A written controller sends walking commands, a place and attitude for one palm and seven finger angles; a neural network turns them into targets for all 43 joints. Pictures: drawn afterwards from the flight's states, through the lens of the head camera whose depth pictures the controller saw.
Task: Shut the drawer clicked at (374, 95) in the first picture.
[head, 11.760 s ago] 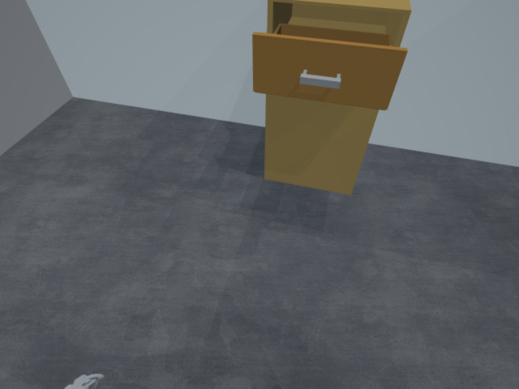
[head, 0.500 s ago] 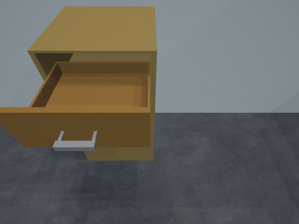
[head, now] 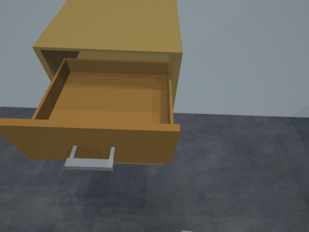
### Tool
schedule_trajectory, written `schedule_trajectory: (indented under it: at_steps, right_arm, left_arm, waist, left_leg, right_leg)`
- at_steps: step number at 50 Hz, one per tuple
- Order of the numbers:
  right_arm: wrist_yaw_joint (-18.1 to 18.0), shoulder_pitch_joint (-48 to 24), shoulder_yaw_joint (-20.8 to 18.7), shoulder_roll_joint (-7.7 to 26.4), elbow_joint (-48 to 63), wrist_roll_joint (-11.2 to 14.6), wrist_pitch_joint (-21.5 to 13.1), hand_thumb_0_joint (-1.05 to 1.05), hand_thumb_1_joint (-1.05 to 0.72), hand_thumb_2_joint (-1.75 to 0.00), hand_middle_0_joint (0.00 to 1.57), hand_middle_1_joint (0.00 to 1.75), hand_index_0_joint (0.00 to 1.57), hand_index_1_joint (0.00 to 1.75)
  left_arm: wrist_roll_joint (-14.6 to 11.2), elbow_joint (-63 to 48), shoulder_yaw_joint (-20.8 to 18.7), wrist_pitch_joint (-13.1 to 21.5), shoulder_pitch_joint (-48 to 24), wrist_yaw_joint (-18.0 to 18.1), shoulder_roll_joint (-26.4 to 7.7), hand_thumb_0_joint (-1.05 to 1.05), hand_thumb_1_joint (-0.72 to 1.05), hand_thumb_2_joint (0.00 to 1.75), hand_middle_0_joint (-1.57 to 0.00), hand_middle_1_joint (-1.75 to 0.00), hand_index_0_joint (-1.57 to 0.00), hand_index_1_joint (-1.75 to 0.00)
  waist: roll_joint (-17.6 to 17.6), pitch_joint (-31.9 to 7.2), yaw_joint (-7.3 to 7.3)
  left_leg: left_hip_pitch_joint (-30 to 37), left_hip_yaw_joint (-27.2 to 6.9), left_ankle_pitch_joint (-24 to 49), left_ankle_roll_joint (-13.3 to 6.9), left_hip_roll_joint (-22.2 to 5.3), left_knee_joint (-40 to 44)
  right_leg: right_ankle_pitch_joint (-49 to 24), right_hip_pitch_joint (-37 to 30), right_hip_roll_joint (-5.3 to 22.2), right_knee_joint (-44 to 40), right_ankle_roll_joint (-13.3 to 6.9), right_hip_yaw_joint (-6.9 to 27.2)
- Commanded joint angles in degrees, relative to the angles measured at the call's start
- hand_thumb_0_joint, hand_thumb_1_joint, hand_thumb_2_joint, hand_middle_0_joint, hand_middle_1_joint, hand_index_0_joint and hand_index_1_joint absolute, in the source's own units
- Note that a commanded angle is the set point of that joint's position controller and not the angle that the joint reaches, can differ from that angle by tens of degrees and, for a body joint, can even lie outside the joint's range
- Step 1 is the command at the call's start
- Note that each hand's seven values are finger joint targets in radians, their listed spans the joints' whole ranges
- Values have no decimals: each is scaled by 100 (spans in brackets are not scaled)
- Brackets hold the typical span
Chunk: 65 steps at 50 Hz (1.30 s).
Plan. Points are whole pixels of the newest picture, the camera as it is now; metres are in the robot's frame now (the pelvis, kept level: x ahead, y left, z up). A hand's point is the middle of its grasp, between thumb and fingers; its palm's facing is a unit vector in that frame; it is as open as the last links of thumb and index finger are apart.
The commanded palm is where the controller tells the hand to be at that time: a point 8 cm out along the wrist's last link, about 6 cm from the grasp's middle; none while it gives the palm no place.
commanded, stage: come to a stop and stand still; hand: left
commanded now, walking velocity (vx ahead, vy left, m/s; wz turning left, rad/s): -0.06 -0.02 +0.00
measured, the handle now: (92, 157) +0.28 +0.18 +0.03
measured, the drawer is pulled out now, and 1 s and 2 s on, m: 0.29 0.29 0.29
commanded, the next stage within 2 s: look again from close up in 1.76 s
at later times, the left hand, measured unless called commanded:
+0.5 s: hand out of the picture +0.03 +0.16 -0.17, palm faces +0.05 -0.97 -0.24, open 7.3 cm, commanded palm none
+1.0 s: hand out of the picture +0.00 +0.21 -0.17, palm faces +0.00 -0.97 -0.24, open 7.4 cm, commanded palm none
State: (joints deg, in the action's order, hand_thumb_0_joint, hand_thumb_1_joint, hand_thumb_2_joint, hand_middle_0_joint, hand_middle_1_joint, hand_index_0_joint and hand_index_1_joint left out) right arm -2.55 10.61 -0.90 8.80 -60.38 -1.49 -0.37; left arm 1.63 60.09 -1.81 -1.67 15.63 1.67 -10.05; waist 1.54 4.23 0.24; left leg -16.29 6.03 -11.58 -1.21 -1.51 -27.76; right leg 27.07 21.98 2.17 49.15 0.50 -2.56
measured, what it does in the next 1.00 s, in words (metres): steps on the spot: right foot, then left foot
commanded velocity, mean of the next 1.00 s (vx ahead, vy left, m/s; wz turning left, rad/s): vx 0.00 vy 0.06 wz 0.00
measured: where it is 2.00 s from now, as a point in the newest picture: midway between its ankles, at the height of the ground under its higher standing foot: outside the picture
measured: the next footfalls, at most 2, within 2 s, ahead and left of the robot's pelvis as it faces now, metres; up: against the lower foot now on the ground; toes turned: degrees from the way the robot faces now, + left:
right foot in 0.14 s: +0.03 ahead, -0.11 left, +0.00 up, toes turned +0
left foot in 0.46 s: +0.01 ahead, +0.08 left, +0.00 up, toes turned +4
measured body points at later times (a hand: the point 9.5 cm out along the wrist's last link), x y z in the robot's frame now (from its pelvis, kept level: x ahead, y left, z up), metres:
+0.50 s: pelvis -0.02 -0.03 +0.00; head +0.01 -0.03 +0.45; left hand +0.03 +0.21 -0.15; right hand +0.02 -0.27 -0.16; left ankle -0.03 +0.08 -0.74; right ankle +0.01 -0.14 -0.74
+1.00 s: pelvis -0.02 +0.03 +0.00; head +0.00 +0.02 +0.45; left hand +0.00 +0.26 -0.15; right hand +0.01 -0.20 -0.16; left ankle -0.03 +0.08 -0.74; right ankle -0.01 -0.11 -0.74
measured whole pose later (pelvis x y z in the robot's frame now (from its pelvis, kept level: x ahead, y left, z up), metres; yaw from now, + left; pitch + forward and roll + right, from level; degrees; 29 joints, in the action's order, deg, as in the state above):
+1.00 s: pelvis -0.02 +0.03 +0.00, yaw +0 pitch -1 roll +1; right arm -1.3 15.3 0.2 10.5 -58.9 -1.0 -0.3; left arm 1.1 60.5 0.6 -0.8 14.8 2.2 -9.1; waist -1.5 2.8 -0.1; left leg -10.2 7.0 -14.8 -6.1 4.9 -24.9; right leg 15.1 14.2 3.0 29.7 1.1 1.3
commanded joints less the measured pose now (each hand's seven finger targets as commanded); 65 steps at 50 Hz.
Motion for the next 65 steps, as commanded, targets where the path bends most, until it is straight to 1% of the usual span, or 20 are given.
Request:
schedule_trajectory:
  at_steps: [1, 4, 5, 6, 7, 11, 18, 22, 24, 25, 26, 27, 29, 30, 32, 35, 38, 43, 46, 65]
  right_arm:
    - [-17, 328, -307, 1048, 328, -43, -4, 0, -90, -90, 20, 30, 20, 30]
    - [47, 186, -318, 923, 437, -16, 35, 0, -90, -90, 20, 30, 20, 30]
    - [97, 280, -283, 671, 444, 30, 47, 0, -90, -90, 20, 30, 20, 30]
    - [147, 375, -210, 294, 535, 84, 83, 0, -90, -90, 20, 30, 20, 30]
    - [181, 466, -212, 274, 535, 56, 140, 0, -90, -90, 20, 30, 20, 30]
    - [198, 409, -213, 405, 379, 37, 155, 0, -90, -90, 20, 30, 20, 30]
    - [174, 302, -184, 388, 493, 84, 135, 0, -90, -90, 20, 30, 20, 30]
    - [144, 939, -174, 370, 263, 82, 88, 0, -90, -90, 20, 30, 20, 30]
    - [118, 874, -199, 716, 304, 24, 41, 0, -90, -90, 20, 30, 20, 30]
    - [185, -293, -231, 1075, 849, 134, 4, 0, -90, -90, 20, 30, 20, 30]
    - [269, -54, -149, 552, 1053, 70, 81, 0, -90, -90, 20, 30, 20, 30]
    - [292, 293, -151, 639, 1036, 2, 160, 0, -90, -90, 20, 30, 20, 30]
    - [281, 961, -128, 513, 860, 22, 91, 0, -90, -90, 20, 30, 20, 30]
    - [278, 1080, -99, 542, 828, 16, 35, 0, -90, -90, 20, 30, 20, 30]
    - [227, 851, -109, 821, 958, -13, -50, 0, -90, -90, 20, 30, 20, 30]
    - [126, 575, -95, 971, 991, 21, -49, 0, -90, -90, 20, 30, 20, 30]
    - [82, 586, -62, 843, 835, 35, -97, 0, -90, -90, 20, 30, 20, 30]
    - [86, 711, -59, 878, 604, 44, -129, 0, -90, -90, 20, 30, 20, 30]
    - [99, 706, -37, 844, 477, 40, -121, 0, -90, -90, 20, 30, 20, 30]
    - [53, 813, 41, 580, -89, 74, -193, 0, -90, -90, 20, 30, 20, 30]
  left_arm:
    - [-10, -368, -94, -34, 490, -40, -195, 0, 90, 90, -20, -30, -20, -30]
    - [-10, -368, -111, 92, 759, -23, -234, 0, 90, 90, -20, -30, -20, -30]
    - [24, -389, -117, 178, 725, 10, -458, 0, 90, 90, -20, -30, -20, -30]
    - [38, -453, -131, 245, 448, 33, -850, 0, 90, 90, -20, -30, -20, -30]
    - [17, -612, -142, 242, 182, 17, -1089, 0, 90, 90, -20, -30, -20, -30]
    - [9, -657, -176, 277, -218, 31, -972, 0, 90, 90, -20, -30, -20, -30]
    - [1, -559, -291, 221, 133, 91, -1126, 0, 90, 90, -20, -30, -20, -30]
    - [-33, -657, -266, 135, -292, 79, -939, 0, 90, 90, -20, -30, -20, -30]
    - [-52, -720, -195, 82, -234, 43, -561, 0, 90, 90, -20, -30, -20, -30]
    - [-112, -194, -42, 209, 672, 237, -737, 0, 90, 90, -20, -30, -20, -30]
    - [-43, -503, -64, 247, 334, 147, -1124, 0, 90, 90, -20, -30, -20, -30]
    - [-12, -701, -111, 301, 51, 118, -1362, 0, 90, 90, -20, -30, -20, -30]
    - [-1, -850, -92, 275, -418, 110, -1198, 0, 90, 90, -20, -30, -20, -30]
    - [-25, -834, -44, 245, -441, 91, -1040, 0, 90, 90, -20, -30, -20, -30]
    - [-28, -778, 41, 146, -153, 70, -687, 0, 90, 90, -20, -30, -20, -30]
    - [-53, -482, 97, 128, 146, 33, -413, 0, 90, 90, -20, -30, -20, -30]
    - [-73, -416, 93, 153, 134, 32, -408, 0, 90, 90, -20, -30, -20, -30]
    - [-92, -279, 110, 188, 66, 57, -483, 0, 90, 90, -20, -30, -20, -30]
    - [-73, -226, 124, 174, 109, 67, -468, 0, 90, 90, -20, -30, -20, -30]
    - [-100, 75, 147, 238, 243, 109, -437, 0, 90, 90, -20, -30, -20, -30]
  waist:
    - [-1041, -540, -21]
    - [-816, -686, 183]
    - [-135, -644, 161]
    - [942, -549, -15]
    - [717, -466, -47]
    - [901, -354, 15]
    - [710, -608, 237]
    - [480, -629, -80]
    - [-549, -535, 5]
    - [-934, -208, 387]
    - [-129, -194, 224]
    - [290, -307, 5]
    - [58, -377, -373]
    - [-387, -248, -389]
    - [-1706, 23, -142]
    - [-618, -92, 80]
    - [-694, -113, 84]
    - [12, -247, 1]
    - [-85, -129, -12]
    - [-202, -230, -17]
  left_leg:
    - [220, -1223, 2389, -904, -1598, 805]
    - [-119, -931, 1251, -514, -1151, 288]
    - [-292, -673, 283, -174, -669, -227]
    - [-571, -239, -1022, 155, -86, -620]
    - [-275, -307, -1466, 219, 29, -867]
    - [-589, -514, -1349, 218, 31, -1797]
    - [-482, -314, -1260, 338, 178, -829]
    - [1087, -255, -77, 193, 56, 704]
    - [986, -1081, 656, -208, -806, 792]
    - [-248, -526, -151, -80, -772, -381]
    - [-580, -356, -1393, 105, 28, -621]
    - [-318, -332, -1275, 145, 29, -1019]
    - [636, -412, -867, 89, 30, -451]
    - [700, -613, -821, 49, -77, 56]
    - [-180, -1842, -868, -302, -895, 1307]
    - [-28, -1670, 423, -512, -982, 1102]
    - [266, -1498, 992, -459, -890, 1050]
    - [545, -1397, 508, -266, -675, 1057]
    - [513, -1388, -108, -220, -650, 1256]
    - [1070, -878, 1308, -178, -484, 842]
  right_leg:
    - [-267, -236, 12, -281, -22, 13]
    - [-1326, -1095, -35, -1859, -6, -40]
    - [-1704, -1200, 314, -2638, -64, 522]
    - [-1843, -947, 1253, -3080, -401, 1610]
    - [-1483, -388, 1741, -3409, -800, 1860]
    - [-2435, -723, 1430, -3157, -972, 1614]
    - [-4221, -1648, 1550, -2614, -1166, 1538]
    - [-2349, -548, 961, -2373, -640, 1080]
    - [-1345, -223, 279, -2003, -258, 523]
    - [-1642, -1026, 658, -2263, -298, 641]
    - [155, -650, 1087, -2977, -575, 1606]
    - [616, -392, 1475, -3345, -881, 2099]
    - [619, 432, 1136, -3001, -792, 1387]
    - [464, 544, 756, -2569, -597, 958]
    - [-137, -46, -73, -1356, -197, 1]
    - [-585, -432, -87, -1205, -177, 95]
    - [-780, -516, 1, -1582, -200, 236]
    - [-1260, -724, 150, -2078, -260, 519]
    - [-1217, -662, 179, -2158, -256, 583]
    - [-2280, -915, 359, -2457, -252, 780]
